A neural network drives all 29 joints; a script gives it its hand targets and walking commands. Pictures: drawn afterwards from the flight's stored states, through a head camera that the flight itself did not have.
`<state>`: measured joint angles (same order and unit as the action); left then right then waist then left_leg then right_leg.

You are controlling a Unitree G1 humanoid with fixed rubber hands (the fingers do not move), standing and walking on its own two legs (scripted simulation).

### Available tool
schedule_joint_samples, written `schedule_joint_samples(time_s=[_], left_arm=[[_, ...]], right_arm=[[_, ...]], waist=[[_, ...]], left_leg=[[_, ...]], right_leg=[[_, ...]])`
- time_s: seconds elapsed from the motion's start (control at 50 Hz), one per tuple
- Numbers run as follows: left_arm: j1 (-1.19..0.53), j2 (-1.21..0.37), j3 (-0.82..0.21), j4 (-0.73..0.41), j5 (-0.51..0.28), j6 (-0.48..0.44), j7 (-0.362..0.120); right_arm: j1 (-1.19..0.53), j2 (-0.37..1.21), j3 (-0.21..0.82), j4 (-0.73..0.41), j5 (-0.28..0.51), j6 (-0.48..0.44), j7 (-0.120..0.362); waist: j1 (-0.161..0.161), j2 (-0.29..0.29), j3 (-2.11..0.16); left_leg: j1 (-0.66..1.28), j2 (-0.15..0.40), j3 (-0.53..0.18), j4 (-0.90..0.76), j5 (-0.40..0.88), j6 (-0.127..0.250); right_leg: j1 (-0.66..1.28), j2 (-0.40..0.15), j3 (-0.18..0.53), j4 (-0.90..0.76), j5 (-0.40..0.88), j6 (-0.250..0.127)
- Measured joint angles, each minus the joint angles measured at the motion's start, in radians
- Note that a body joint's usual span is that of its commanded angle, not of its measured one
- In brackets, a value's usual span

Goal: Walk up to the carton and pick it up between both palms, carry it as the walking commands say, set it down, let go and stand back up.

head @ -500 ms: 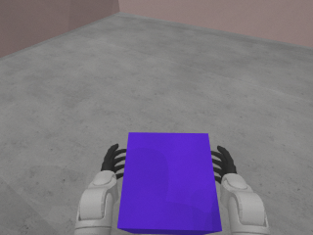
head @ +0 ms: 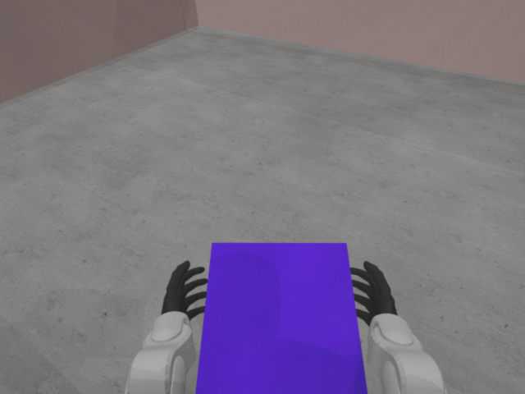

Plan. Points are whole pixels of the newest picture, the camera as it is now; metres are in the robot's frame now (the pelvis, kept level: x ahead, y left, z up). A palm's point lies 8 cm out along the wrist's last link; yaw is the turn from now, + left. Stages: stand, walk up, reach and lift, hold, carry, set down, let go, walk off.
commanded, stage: carry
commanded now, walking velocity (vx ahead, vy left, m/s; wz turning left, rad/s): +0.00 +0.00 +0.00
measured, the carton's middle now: (278, 333) +0.26 +0.00 -0.04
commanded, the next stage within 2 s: hold in 1.48 s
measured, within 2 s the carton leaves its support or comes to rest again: neither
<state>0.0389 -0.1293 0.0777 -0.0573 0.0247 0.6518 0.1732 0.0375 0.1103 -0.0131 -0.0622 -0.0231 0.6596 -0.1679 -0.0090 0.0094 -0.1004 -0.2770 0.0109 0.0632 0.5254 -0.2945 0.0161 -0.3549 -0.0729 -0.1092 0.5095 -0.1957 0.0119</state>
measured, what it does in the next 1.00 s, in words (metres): stands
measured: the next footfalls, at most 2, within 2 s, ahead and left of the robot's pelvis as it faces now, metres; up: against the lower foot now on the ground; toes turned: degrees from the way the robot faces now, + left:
none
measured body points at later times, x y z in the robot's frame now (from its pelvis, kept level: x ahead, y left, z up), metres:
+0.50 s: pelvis +0.00 +0.01 +0.00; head -0.01 +0.01 +0.45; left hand +0.26 +0.15 +0.07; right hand +0.25 -0.14 +0.07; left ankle -0.01 +0.11 -0.73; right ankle +0.04 -0.13 -0.73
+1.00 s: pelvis -0.01 +0.00 -0.01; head -0.01 +0.00 +0.44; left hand +0.26 +0.15 +0.09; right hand +0.26 -0.15 +0.08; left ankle -0.01 +0.11 -0.73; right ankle +0.04 -0.13 -0.73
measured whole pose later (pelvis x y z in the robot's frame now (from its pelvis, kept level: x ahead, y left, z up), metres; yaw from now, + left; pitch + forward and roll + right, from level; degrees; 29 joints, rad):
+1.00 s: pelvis -0.01 +0.00 -0.01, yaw +0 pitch +3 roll +0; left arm -0.10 -0.13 0.04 -0.45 0.07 1.20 0.13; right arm -0.06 0.13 -0.04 -0.48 -0.06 1.20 -0.16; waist 0.01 0.00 -0.07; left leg -0.32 0.02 0.06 0.59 -0.32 0.01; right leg -0.39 -0.07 -0.11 0.56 -0.21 0.01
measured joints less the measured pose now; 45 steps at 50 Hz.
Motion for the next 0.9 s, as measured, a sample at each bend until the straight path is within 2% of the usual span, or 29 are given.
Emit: schedule_joint_samples(time_s=[0.22, 0.32, 0.42, 0.5, 0.6, 0.74, 0.9], left_arm=[[0.036, -0.003, -0.012, -0.058, 0.001, 0.043, 0.026], [0.045, -0.006, -0.023, -0.138, 0.008, 0.118, 0.003], [0.030, -0.004, -0.043, -0.252, 0.006, 0.235, -0.037], [-0.015, 0.000, -0.053, -0.323, 0.021, 0.330, -0.034], [-0.064, 0.002, -0.049, -0.354, 0.038, 0.425, -0.039], [-0.100, 0.002, -0.040, -0.382, 0.047, 0.502, -0.044], [-0.128, 0.001, -0.035, -0.396, 0.048, 0.539, -0.044]], right_arm=[[0.043, -0.021, 0.039, -0.061, 0.010, 0.046, -0.024], [0.057, -0.008, 0.037, -0.141, 0.000, 0.116, -0.016], [0.046, 0.022, 0.006, -0.252, -0.005, 0.222, 0.003], [0.014, 0.021, -0.002, -0.330, -0.005, 0.312, 0.003], [-0.034, 0.018, -0.014, -0.362, -0.012, 0.406, 0.003], [-0.073, 0.017, -0.018, -0.392, -0.022, 0.486, 0.005], [-0.093, 0.017, -0.023, -0.415, -0.031, 0.527, 0.008]], waist=[[0.001, 0.007, -0.029], [0.001, 0.004, -0.033], [0.003, 0.003, -0.024], [0.001, 0.002, -0.017], [0.002, -0.002, -0.013], [0.016, -0.011, 0.012], [0.022, -0.014, 0.029]], left_leg=[[0.010, -0.006, 0.001, -0.025, 0.009, 0.008], [0.002, -0.006, 0.003, -0.025, 0.010, 0.009], [-0.019, -0.006, 0.005, -0.002, 0.001, 0.010], [-0.039, -0.008, 0.002, 0.026, -0.009, 0.012], [-0.048, -0.010, 0.001, 0.049, -0.019, 0.013], [-0.045, -0.008, 0.000, 0.061, -0.022, 0.009], [-0.044, 0.002, -0.004, 0.066, -0.023, -0.001]], right_leg=[[0.013, -0.003, -0.001, -0.030, 0.013, 0.005], [0.006, -0.003, 0.001, -0.035, 0.017, 0.007], [-0.012, -0.005, 0.004, -0.018, 0.013, 0.009], [-0.030, -0.009, 0.002, 0.008, 0.003, 0.011], [-0.039, -0.014, 0.003, 0.033, -0.009, 0.013], [-0.038, -0.013, 0.002, 0.049, -0.015, 0.011], [-0.037, -0.004, -0.002, 0.053, -0.016, 0.002]])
